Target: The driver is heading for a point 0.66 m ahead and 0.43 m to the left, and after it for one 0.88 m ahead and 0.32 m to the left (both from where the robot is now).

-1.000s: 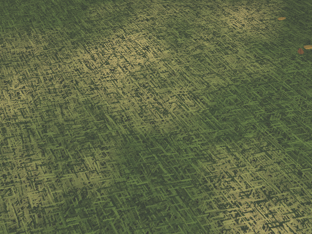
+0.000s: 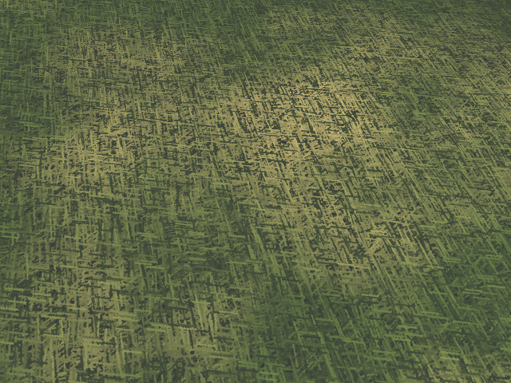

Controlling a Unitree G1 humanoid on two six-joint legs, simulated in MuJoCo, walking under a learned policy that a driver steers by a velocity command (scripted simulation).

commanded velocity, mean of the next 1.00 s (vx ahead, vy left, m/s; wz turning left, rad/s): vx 0.21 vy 0.00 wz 0.58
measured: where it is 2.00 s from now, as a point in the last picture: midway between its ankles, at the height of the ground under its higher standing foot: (78, 376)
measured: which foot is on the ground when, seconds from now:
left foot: down 0.00-0.36, up 0.38-0.82, down 0.84-1.00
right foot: up 0.00-0.36, down 0.38-0.84, up 0.86-1.00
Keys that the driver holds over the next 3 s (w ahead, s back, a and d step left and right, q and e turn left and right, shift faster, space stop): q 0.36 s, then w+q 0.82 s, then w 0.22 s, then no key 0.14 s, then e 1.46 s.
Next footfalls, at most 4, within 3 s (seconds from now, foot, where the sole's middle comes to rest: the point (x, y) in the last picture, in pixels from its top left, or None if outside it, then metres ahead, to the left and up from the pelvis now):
0.38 right None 0.09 -0.14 -0.77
0.84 left None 0.10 0.20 -0.77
1.32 right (134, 362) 0.49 0.29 -0.77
1.76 left None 0.44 0.57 -0.77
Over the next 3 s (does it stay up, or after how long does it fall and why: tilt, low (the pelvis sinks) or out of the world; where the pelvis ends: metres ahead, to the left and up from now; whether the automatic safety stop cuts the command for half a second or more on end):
stays up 0.45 0.40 0.01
